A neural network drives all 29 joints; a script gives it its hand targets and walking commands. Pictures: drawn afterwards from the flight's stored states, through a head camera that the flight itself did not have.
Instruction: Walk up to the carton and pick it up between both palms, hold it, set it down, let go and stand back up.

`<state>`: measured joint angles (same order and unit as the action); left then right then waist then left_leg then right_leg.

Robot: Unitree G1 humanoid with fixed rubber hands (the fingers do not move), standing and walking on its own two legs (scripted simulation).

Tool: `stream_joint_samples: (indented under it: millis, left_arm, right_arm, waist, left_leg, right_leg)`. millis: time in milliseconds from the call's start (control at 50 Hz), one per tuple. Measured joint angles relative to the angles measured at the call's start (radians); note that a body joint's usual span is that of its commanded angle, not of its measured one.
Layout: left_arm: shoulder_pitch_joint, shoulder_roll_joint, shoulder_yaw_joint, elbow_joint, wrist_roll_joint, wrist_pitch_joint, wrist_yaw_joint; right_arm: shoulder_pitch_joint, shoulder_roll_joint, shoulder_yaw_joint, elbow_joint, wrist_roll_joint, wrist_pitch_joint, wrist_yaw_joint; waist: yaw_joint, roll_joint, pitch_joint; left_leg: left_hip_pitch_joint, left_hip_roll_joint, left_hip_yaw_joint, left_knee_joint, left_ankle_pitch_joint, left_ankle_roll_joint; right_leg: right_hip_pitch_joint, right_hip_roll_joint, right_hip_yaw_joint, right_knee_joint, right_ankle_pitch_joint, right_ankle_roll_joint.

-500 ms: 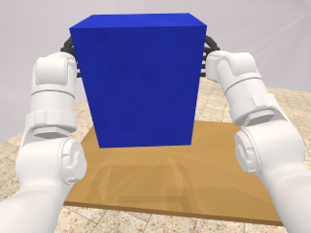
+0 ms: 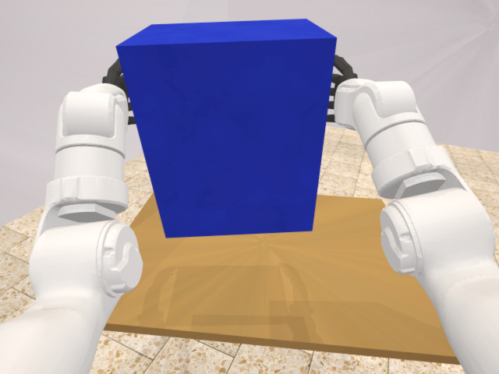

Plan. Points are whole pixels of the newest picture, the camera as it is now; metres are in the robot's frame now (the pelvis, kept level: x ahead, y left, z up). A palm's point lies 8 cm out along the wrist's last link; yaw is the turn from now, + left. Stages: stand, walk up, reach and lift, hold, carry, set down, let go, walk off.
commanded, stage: hold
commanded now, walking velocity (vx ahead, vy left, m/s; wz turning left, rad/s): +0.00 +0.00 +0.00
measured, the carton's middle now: (234, 131) +0.37 +0.01 +0.32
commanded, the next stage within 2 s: set down in 0.42 s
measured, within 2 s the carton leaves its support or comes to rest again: neither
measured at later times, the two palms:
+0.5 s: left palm (114, 103) +0.36 +0.17 +0.36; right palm (342, 102) +0.35 -0.15 +0.37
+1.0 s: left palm (93, 73) +0.37 +0.20 +0.40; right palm (329, 89) +0.36 -0.13 +0.38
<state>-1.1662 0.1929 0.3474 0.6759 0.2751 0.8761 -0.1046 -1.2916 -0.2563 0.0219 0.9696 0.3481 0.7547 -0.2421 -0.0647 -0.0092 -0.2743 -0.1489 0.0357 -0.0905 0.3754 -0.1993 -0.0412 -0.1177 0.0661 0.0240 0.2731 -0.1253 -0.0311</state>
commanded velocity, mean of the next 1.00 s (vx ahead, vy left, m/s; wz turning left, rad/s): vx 0.00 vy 0.00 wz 0.00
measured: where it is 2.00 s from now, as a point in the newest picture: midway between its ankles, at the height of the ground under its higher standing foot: outside the picture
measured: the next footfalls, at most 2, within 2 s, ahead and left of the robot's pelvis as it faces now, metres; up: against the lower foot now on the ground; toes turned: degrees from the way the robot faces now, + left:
none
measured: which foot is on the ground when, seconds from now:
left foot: down 0.00-1.00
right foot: down 0.00-1.00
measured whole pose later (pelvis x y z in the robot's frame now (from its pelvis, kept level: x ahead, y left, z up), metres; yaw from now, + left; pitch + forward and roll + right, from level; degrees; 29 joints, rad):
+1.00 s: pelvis +0.02 +0.01 +0.00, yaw +1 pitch -8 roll -1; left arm -1.23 0.26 0.39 0.63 0.38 0.81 -0.29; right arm -1.22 -0.17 -0.12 0.87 0.25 0.59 -0.23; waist -0.12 -0.08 -0.16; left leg 0.02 0.02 -0.08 0.33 -0.21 -0.02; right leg 0.05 0.04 0.03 0.24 -0.16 -0.02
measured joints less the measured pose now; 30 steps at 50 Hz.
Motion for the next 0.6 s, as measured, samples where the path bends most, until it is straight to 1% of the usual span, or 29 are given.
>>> stream_joint_samples:
  millis: [240,400,460,520,600]
  left_arm:
    - [0.003,0.006,0.006,0.005,-0.005,-0.004,-0.002]
    - [0.021,0.008,-0.002,-0.023,-0.011,-0.001,-0.002]
    - [0.024,0.006,-0.003,-0.025,-0.01,-0.002,-0.003]
    - [0.03,0.009,-0.009,-0.068,-0.021,0.017,0.006]
    - [-0.003,0.016,0.012,-0.073,-0.012,0.006,0.001]
  right_arm:
    - [0.006,0.002,0.02,-0.007,0.011,0.0,-0.007]
    - [0.029,0.009,0.024,-0.045,0.018,0.002,-0.024]
    - [0.034,0.011,0.017,-0.049,0.016,0.003,-0.027]
    - [0.038,0.02,0.009,-0.076,0.005,0.006,-0.038]
    - [0.025,0.033,-0.04,-0.093,-0.023,-0.011,-0.037]
  waist:
    - [0.003,0.011,0.004]
    - [-0.002,0.009,0.007]
    - [-0.006,0.007,0.007]
    - [-0.013,0.003,0.011]
    - [-0.025,-0.003,0.016]
  left_leg:
    - [0.004,0.003,-0.001,-0.003,-0.001,-0.002]
    - [0.006,0.003,-0.009,-0.001,-0.001,-0.003]
    - [0.007,0.003,-0.011,0.002,-0.003,-0.003]
    - [0.013,0.001,-0.01,0.0,-0.002,-0.002]
    - [0.026,-0.002,-0.009,-0.006,-0.001,0.0]
  right_leg:
    - [0.006,0.003,0.002,-0.006,0.001,-0.001]
    - [0.015,0.004,-0.004,-0.012,0.002,-0.003]
    - [0.017,0.004,-0.005,-0.012,0.001,-0.002]
    - [0.021,0.003,-0.004,-0.009,-0.001,-0.002]
    - [0.029,0.0,-0.002,-0.006,-0.004,-0.001]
